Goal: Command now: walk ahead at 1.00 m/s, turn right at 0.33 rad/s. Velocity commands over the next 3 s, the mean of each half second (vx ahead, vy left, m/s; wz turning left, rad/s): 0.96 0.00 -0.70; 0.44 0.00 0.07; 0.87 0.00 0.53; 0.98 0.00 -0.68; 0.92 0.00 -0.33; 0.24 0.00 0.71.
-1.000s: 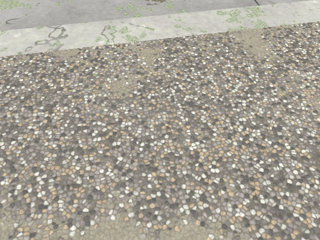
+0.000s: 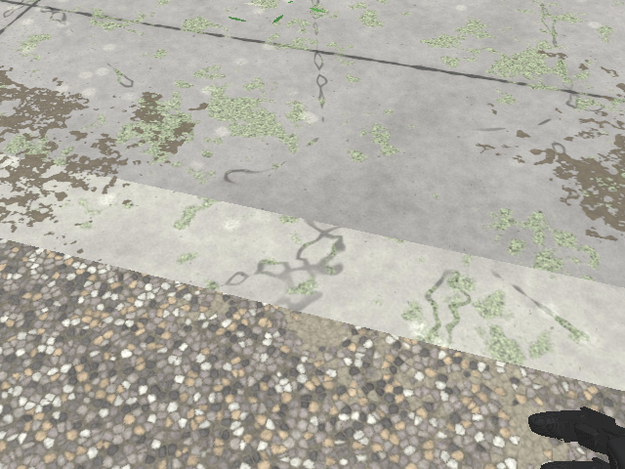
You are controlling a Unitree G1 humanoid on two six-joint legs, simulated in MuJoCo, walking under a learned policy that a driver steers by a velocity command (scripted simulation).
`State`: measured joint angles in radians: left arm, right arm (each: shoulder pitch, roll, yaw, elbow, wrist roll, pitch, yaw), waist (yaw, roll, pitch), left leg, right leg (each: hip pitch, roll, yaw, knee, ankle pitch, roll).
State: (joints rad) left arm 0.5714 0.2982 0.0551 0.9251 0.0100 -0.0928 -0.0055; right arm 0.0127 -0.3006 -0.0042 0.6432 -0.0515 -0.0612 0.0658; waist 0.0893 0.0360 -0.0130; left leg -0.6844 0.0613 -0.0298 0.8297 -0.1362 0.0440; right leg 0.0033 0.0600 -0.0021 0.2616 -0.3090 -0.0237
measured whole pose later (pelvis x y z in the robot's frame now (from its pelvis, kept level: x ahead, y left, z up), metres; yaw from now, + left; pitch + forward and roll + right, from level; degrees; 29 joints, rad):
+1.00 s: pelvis +0.75 -0.14 +0.00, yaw -18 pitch +1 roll -1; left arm 0.21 0.26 0.05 0.82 0.03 -0.07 0.01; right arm 0.26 -0.28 -0.08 0.80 -0.02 0.01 0.02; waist 0.01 0.04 -0.02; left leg -0.69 0.12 -0.04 0.93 -0.06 -0.02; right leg 0.01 0.08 -0.20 0.21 -0.26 -0.09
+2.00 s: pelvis +1.64 -0.20 +0.00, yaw -24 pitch +2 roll +0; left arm 0.49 0.30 0.08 0.89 -0.01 -0.07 -0.02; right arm -0.04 -0.25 0.06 0.57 -0.04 -0.07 0.02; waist 0.12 0.01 0.02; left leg -0.71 0.12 -0.09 0.67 0.02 -0.05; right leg 0.04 0.17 0.21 0.28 -0.32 -0.15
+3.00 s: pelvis +2.31 -0.47 -0.02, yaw -10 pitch +1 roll -2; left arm 0.05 0.30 0.07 0.77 -0.01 -0.02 0.01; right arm 0.19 -0.33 -0.10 0.63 -0.01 0.01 0.02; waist -0.03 -0.01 0.07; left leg -0.51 -0.03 0.03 0.66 -0.19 0.09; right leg -0.35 -0.06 -0.09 1.08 -0.57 0.06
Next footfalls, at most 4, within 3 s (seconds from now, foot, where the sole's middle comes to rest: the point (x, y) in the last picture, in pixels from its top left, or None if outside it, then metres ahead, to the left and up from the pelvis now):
0.12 left None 0.32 0.13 -0.77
0.54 right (434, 390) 0.69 -0.18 -0.77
1.22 left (391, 254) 1.08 -0.08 -0.77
1.68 right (432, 144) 1.54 -0.21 -0.77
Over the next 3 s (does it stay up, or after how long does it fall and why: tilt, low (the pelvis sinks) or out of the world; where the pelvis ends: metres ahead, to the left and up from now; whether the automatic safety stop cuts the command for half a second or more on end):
stays up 2.31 -0.47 -0.02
